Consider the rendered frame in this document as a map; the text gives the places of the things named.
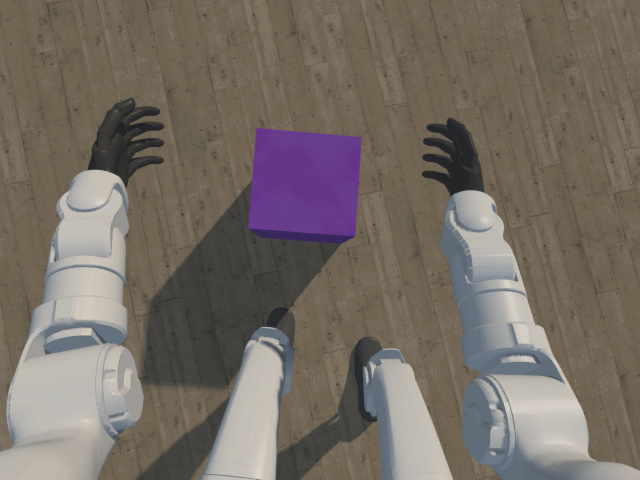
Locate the robot right upper arm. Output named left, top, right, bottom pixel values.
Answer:
left=462, top=374, right=640, bottom=480

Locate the carton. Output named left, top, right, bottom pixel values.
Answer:
left=248, top=128, right=362, bottom=244

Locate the robot left shin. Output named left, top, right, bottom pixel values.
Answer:
left=242, top=327, right=289, bottom=361

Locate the robot right forearm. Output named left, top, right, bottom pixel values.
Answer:
left=440, top=190, right=589, bottom=449

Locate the left robot hand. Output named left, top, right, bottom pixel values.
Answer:
left=88, top=98, right=164, bottom=188

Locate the robot left upper arm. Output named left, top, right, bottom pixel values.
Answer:
left=0, top=343, right=144, bottom=480

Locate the robot right thigh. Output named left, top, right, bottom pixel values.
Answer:
left=363, top=359, right=453, bottom=480

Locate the right robot hand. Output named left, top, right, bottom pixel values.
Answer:
left=422, top=118, right=485, bottom=197

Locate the robot left forearm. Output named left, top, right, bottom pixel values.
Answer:
left=6, top=170, right=129, bottom=442

